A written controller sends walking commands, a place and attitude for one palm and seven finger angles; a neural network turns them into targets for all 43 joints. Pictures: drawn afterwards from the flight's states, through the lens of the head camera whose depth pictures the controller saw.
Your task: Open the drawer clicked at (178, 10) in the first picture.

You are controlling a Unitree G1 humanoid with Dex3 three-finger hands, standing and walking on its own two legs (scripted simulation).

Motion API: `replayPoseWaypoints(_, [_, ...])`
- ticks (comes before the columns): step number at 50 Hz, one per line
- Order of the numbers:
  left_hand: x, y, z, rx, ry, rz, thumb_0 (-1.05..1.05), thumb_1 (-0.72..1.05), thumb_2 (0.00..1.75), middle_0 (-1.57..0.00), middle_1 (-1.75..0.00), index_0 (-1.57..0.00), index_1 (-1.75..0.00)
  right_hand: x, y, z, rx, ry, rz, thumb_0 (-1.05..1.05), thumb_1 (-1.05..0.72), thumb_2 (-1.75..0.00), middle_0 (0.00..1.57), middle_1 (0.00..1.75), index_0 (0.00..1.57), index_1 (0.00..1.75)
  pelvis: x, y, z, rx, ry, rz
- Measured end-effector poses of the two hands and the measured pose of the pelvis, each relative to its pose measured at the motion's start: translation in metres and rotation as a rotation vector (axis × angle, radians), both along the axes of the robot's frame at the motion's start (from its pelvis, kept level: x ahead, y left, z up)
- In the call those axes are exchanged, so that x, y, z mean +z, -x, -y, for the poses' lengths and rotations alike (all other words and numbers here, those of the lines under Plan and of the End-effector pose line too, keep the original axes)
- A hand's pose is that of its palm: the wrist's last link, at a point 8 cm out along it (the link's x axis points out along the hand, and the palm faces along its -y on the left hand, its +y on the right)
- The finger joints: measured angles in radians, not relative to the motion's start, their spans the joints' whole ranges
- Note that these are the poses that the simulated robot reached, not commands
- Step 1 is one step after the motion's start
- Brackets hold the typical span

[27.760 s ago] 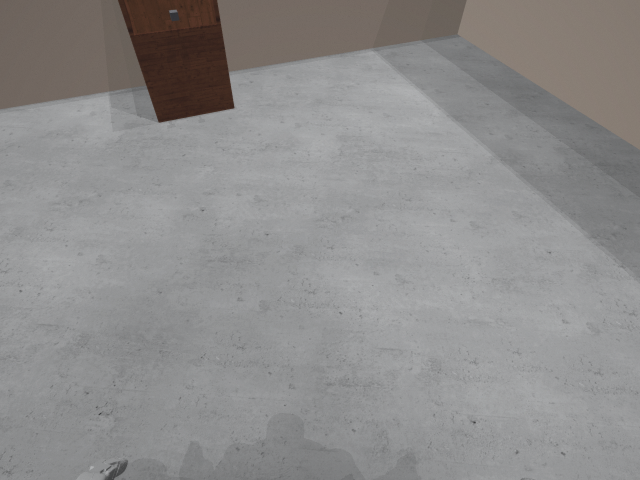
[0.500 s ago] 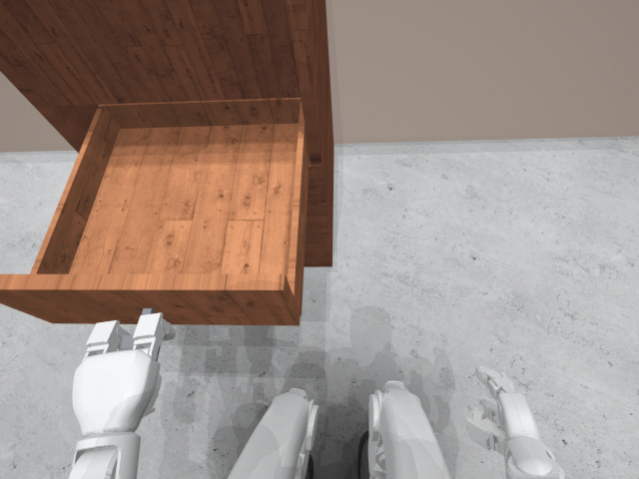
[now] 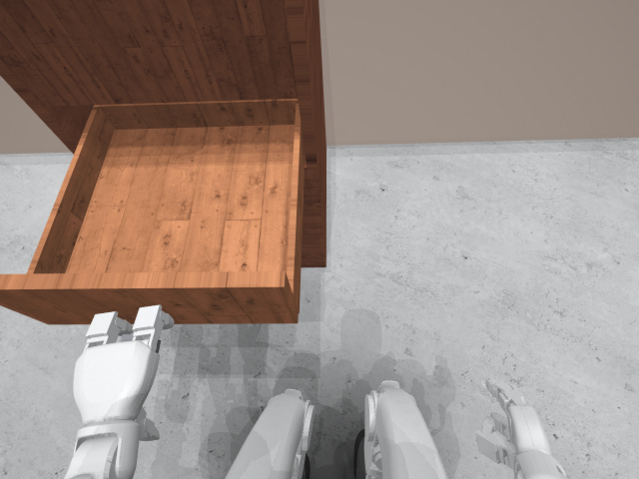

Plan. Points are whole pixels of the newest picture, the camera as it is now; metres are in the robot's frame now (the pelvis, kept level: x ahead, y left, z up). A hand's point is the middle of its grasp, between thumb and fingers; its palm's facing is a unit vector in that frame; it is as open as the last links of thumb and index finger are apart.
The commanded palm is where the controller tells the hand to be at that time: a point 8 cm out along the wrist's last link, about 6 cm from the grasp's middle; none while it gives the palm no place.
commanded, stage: lift the hand off the handle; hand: left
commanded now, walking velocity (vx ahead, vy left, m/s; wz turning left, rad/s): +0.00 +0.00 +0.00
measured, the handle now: (142, 336) +0.28 +0.26 -0.05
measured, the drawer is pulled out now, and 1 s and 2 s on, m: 0.30 0.30 0.30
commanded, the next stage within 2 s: none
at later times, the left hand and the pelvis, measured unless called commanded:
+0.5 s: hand (132, 367) +0.24 +0.26 -0.04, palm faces -0.05 -0.03 -1.00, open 13.6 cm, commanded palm +0.22 +0.26 +0.02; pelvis +0.01 +0.00 +0.03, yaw +0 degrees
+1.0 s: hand (119, 361) +0.24 +0.25 +0.01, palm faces -0.04 -0.03 -1.00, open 13.7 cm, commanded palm +0.22 +0.25 +0.06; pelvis +0.03 +0.00 +0.06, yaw +0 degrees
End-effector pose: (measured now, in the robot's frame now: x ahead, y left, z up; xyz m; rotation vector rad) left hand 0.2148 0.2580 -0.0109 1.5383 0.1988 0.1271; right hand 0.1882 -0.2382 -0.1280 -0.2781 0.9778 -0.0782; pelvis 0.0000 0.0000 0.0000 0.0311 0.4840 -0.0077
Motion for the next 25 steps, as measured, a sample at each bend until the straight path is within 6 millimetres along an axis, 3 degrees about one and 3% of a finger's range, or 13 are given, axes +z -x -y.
replayPoseWaypoints(13, [0.01,-0.007,0.002,0.009,0.002,-0.011,0.0,-0.49,0.31,-0.32,-1.2,-0.36,-1.22,0.014,-0.007,-0.013,0.001,-0.018,0.009,0.0,-0.91,-0.9,0.2,0.3,0.2,0.3,0.012,-0.006,-0.005,0.002,0.013,0.017])
replayPoseWaypoints(25, [0.031,-0.008,0.002,0.003,0.004,-0.01,0.0,-0.49,0.31,-0.32,-1.2,-0.36,-1.21,0.041,-0.018,-0.005,-0.005,0.004,0.037,0.0,-0.91,-0.9,0.2,0.3,0.2,0.3,0.031,-0.014,-0.004,0.001,0.015,0.042])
